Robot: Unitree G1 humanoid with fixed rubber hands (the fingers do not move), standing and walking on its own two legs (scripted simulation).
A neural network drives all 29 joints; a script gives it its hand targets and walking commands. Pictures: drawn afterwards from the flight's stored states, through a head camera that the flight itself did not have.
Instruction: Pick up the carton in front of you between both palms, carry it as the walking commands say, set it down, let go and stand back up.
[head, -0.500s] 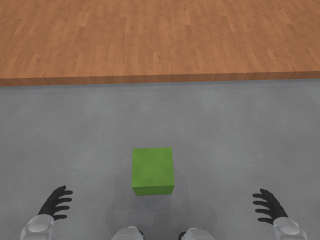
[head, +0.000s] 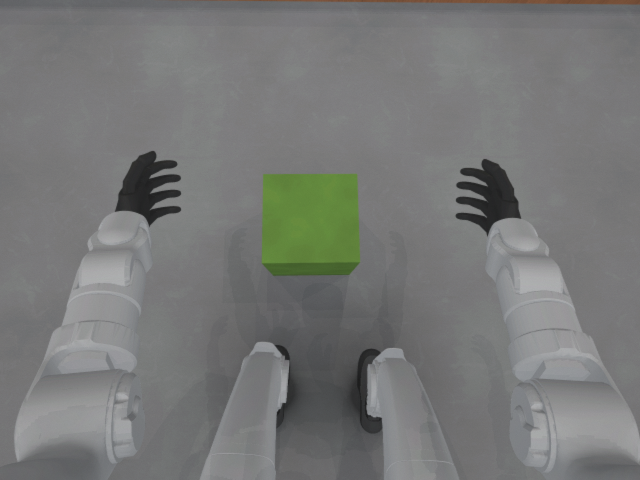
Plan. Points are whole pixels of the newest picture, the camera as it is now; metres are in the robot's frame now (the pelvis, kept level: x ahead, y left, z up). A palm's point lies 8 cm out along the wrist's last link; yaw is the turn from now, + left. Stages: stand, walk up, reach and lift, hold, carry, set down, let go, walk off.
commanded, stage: reach and lift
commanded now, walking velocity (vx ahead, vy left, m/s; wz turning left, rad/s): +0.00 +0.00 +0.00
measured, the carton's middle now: (310, 230) +0.50 +0.05 -0.56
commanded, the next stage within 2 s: none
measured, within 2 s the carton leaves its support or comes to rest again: neither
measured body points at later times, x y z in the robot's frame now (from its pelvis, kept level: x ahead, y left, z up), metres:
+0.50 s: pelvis +0.00 +0.00 -0.06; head +0.33 +0.02 +0.25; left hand +0.51 +0.24 -0.20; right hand +0.53 -0.15 -0.20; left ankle +0.07 +0.12 -0.65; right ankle +0.07 -0.14 -0.65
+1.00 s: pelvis -0.04 -0.01 -0.26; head +0.33 +0.01 -0.01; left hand +0.49 +0.23 -0.44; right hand +0.52 -0.15 -0.44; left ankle +0.06 +0.12 -0.65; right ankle +0.06 -0.14 -0.65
